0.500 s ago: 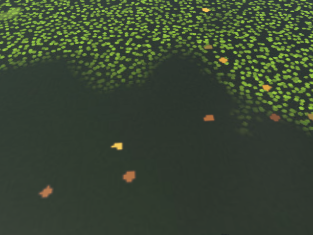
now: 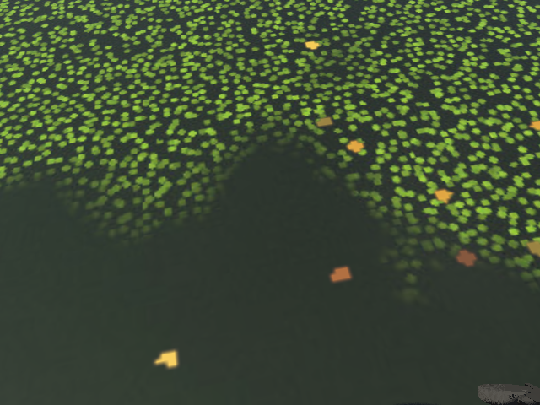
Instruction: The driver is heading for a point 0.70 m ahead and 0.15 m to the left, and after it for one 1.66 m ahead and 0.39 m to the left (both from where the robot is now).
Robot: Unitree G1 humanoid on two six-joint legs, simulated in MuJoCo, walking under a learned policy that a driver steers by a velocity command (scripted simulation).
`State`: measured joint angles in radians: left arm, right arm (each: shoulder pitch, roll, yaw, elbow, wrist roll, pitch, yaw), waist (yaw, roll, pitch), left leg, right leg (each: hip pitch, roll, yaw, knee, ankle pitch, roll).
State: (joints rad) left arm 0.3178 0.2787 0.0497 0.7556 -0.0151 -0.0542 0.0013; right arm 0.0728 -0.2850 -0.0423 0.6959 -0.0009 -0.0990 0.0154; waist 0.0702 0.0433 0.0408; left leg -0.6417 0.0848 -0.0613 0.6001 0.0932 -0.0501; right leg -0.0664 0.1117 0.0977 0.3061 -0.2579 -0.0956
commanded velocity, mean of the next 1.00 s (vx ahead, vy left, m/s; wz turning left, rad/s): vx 0.50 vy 0.00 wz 0.31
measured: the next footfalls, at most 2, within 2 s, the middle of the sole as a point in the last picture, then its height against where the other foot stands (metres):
left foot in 0.14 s outside the picture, level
right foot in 0.62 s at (325, 363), level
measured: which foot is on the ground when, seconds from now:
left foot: up 0.00-0.12, down 0.14-0.62, up 0.64-1.00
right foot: down 0.00-0.14, up 0.16-0.60, down 0.62-1.00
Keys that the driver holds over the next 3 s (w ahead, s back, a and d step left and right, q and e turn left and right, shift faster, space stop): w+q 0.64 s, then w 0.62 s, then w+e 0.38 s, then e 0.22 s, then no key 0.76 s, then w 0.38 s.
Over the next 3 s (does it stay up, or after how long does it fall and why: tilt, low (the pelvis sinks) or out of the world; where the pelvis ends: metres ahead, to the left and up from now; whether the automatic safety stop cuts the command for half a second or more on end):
stays up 1.19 0.31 0.00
